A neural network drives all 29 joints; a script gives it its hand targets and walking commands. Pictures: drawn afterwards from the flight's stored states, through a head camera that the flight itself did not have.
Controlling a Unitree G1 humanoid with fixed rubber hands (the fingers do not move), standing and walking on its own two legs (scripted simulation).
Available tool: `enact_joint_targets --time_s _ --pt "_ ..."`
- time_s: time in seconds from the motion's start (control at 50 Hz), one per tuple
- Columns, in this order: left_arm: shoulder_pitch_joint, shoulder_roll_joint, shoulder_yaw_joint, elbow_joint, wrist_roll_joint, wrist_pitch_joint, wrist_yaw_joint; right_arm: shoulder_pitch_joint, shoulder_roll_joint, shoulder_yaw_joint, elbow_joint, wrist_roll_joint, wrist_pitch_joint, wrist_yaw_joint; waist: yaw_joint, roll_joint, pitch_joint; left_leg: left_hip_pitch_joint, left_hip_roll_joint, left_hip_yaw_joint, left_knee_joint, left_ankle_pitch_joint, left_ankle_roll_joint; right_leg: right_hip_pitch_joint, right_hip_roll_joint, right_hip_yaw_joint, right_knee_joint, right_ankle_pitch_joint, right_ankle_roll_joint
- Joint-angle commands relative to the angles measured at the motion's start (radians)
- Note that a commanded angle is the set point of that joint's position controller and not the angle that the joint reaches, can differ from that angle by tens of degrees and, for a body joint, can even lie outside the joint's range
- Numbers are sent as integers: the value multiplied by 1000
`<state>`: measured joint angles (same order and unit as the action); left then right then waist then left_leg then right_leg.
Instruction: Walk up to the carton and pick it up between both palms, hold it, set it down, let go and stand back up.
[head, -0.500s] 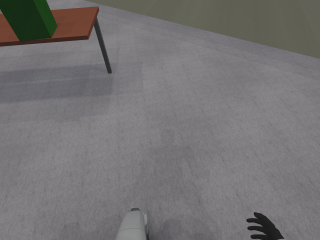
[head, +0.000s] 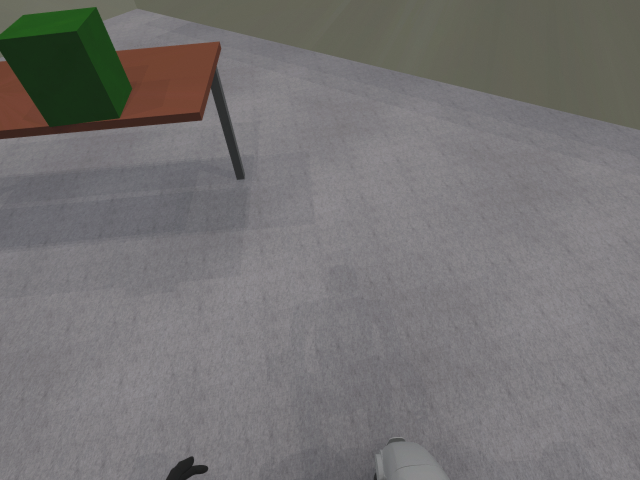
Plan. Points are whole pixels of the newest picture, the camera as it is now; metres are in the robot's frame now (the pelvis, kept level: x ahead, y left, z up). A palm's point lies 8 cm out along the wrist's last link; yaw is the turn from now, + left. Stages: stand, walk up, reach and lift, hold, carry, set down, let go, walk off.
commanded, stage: walk up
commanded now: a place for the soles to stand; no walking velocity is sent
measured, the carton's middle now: (72, 68) +1.28 +0.64 +0.02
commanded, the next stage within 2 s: none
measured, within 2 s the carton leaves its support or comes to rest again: neither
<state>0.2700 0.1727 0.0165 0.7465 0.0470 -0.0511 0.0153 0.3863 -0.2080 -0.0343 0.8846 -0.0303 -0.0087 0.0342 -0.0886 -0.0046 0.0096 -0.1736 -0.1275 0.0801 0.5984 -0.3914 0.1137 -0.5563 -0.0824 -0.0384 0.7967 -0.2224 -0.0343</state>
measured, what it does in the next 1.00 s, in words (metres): walks ahead: right foot, then left foot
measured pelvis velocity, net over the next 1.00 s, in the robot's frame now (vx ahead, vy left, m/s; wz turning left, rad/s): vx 0.39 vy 0.23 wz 0.13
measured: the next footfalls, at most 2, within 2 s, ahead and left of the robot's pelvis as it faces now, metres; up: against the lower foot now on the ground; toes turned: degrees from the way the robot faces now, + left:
right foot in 0.04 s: +0.19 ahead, -0.11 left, +0.00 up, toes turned -3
left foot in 0.50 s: +0.37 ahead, +0.32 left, +0.00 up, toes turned +13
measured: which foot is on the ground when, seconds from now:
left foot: down 0.00-0.08, up 0.10-0.48, down 0.50-0.80, up 0.82-1.00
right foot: up 0.00-0.02, down 0.04-0.50, up 0.52-0.78, down 0.80-1.00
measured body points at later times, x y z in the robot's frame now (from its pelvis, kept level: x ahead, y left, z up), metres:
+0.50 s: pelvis +0.22 +0.13 -0.02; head +0.21 +0.13 +0.43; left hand +0.17 +0.38 -0.16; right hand +0.41 -0.09 -0.13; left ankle +0.34 +0.31 -0.72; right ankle +0.16 -0.10 -0.71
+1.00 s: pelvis +0.39 +0.23 +0.01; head +0.39 +0.17 +0.45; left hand +0.41 +0.47 -0.10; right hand +0.49 -0.02 -0.16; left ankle +0.41 +0.38 -0.62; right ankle +0.43 +0.12 -0.72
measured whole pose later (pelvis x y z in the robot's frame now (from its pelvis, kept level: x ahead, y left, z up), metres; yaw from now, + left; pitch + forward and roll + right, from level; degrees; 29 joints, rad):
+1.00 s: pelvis +0.39 +0.23 +0.01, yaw +7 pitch -4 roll +2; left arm 0.42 0.12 0.02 0.76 0.02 -0.08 0.08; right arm 0.26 -0.29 -0.06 0.87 -0.07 0.07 0.06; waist -0.03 0.10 0.04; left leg -0.60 0.05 0.02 1.26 -0.33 -0.07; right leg -0.29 -0.08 -0.08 0.68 -0.32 -0.01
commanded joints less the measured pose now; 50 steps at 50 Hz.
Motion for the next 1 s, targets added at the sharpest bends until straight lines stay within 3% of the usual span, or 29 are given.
enact_joint_targets --time_s 0.0,0.02,0.04,0.06,0.08,0.1,0.16,0.2,0.26,0.3,0.32,0.4,0.44,0.46,0.48,0.5,0.52,0.54,0.58,0.66,0.72,0.76,0.78,0.8,0.82,0.84,0.88,0.94,0.98 --pt "47 93 46 -49 -19 -31 16 -30 -145 -27 -69 -4 -24 -6 50 -46 101 -275 285 -299 -206 -86 54 265 42 -25 -171 96 -15" --pt "92 102 55 -38 -14 -40 24 -37 -148 -22 -79 -8 -29 -8 94 -84 78 -293 269 -269 -60 139 29 382 71 -28 -228 62 -35" --pt "195 127 71 -15 2 -50 37 -47 -134 -11 -81 -7 -34 2 154 -117 3 -378 200 -196 125 229 -5 572 -10 76 -228 31 -62" --pt "333 201 93 -17 6 -49 49 -31 -67 0 -116 -9 -32 11 177 -250 -130 -465 88 -84 483 -42 -55 713 -277 526 -391 -337 -161" --pt "338 211 97 -2 -22 -28 64 -16 -159 -23 -129 -24 -16 6 172 -253 -102 -621 42 -87 636 -225 -86 733 -386 855 -530 -585 -262" --pt "269 196 98 -23 -30 -20 76 -70 -180 -36 -118 -24 -1 3 180 -130 -57 -665 89 -144 737 -199 -110 681 -425 920 -582 -721 -295" --pt "174 163 76 -18 -24 -42 83 -117 -125 -33 -129 -33 6 9 124 -116 37 -644 194 -160 743 -44 -151 485 -314 488 -555 -453 -212" --pt "119 126 70 -15 -6 -67 75 -100 -105 -35 -123 -25 19 24 67 -83 56 -585 230 -197 702 19 -173 401 -316 408 -565 -326 -216" --pt "111 146 74 -2 19 -89 70 -136 -82 -29 -117 -37 42 38 53 -120 101 -588 280 -197 587 89 -185 361 -300 238 -539 -176 -204" --pt "161 162 78 6 14 -88 63 -194 -61 -23 -116 -30 32 48 85 -73 65 -557 283 -137 464 151 -175 381 -221 115 -519 -110 -169" --pt "144 176 79 19 21 -90 54 -234 -35 -7 -137 -18 27 51 86 -159 119 -523 298 -129 378 181 -165 338 -235 76 -528 -52 -158" --pt "86 208 94 -13 6 -63 29 -219 -60 -17 -139 -6 12 64 68 -191 104 -165 261 -27 176 329 -143 131 -218 -4 -493 -188 -126" --pt "75 233 94 -7 23 -45 26 -106 -91 -40 -109 -11 9 59 -5 -87 94 -10 233 12 121 292 -138 103 -205 -64 -339 -215 -102" --pt "119 221 87 -3 28 -32 16 -9 -129 -58 -74 -10 0 41 -47 49 24 112 152 66 70 190 -137 118 -146 -85 -104 -105 -83" --pt "184 154 59 3 27 -26 -2 75 -200 -77 -51 -20 -7 22 -64 225 -35 203 187 -65 10 50 -138 61 -74 -110 182 -159 -39" --pt "206 74 33 -43 20 -19 -16 85 -247 -66 -80 -11 -12 10 -39 364 -67 178 350 -421 -149 -208 -69 -57 24 -66 433 -439 -13" --pt "229 79 34 -80 -2 -1 -11 66 -336 -92 -90 27 3 -16 -24 362 -42 114 472 -741 -382 -463 24 -130 39 71 490 -442 0" --pt "176 129 44 -109 -3 2 -8 -38 -359 -103 -123 49 15 -37 3 302 -25 45 519 -779 -432 -580 75 -171 0 59 552 -428 -3" --pt "169 139 49 -82 7 -9 -2 -118 -272 -72 -152 26 16 -50 30 194 20 27 506 -632 -332 -444 89 -197 -28 71 565 -367 12" --pt "169 92 45 -73 12 -2 10 -171 -139 -27 -138 -3 -20 -33 77 233 82 -215 445 -381 -294 -182 120 -13 -31 56 321 -346 13" --pt "206 62 48 -39 4 -4 13 -234 -115 -24 -143 -11 -1 -16 110 185 81 -386 408 -232 -245 -223 95 225 5 2 102 -169 -14" --pt "279 95 68 -40 -4 -18 19 -270 -118 -15 -150 -18 21 -4 174 47 57 -510 349 -190 -97 -397 44 473 48 -9 -112 -62 -5" --pt "338 141 86 -28 8 -22 31 -243 -96 -22 -154 -19 29 2 200 -88 25 -668 268 -117 95 -476 -12 595 -32 153 -157 -166 -22" --pt "421 225 101 -37 8 -23 43 -220 -58 -10 -158 -27 32 10 207 -291 -54 -677 130 1 525 -321 -83 579 -260 606 -426 -653 -55" --pt "361 256 107 -77 -15 -5 63 -198 -97 -21 -185 -32 51 16 182 -203 11 -718 113 -74 662 -313 -124 465 -403 925 -650 -1004 -109" --pt "264 236 104 -108 -51 -4 88 -182 -155 -42 -188 -45 58 25 143 -150 80 -751 154 -120 755 -219 -134 452 -424 1007 -715 -1084 -131" --pt "146 171 74 -86 -42 -23 93 -166 -151 -41 -136 -38 59 17 66 -136 228 -774 215 -145 736 -71 -164 354 -316 657 -609 -783 -104" --pt "112 144 64 -74 -21 -58 76 -127 -112 -35 -97 -46 57 33 45 -120 133 -634 231 -138 660 96 -191 334 -234 370 -540 -393 -99" --pt "145 137 70 -53 -20 -65 66 -100 -86 -35 -81 -39 56 35 50 -161 102 -634 239 -105 624 140 -195 362 -218 287 -506 -163 -106"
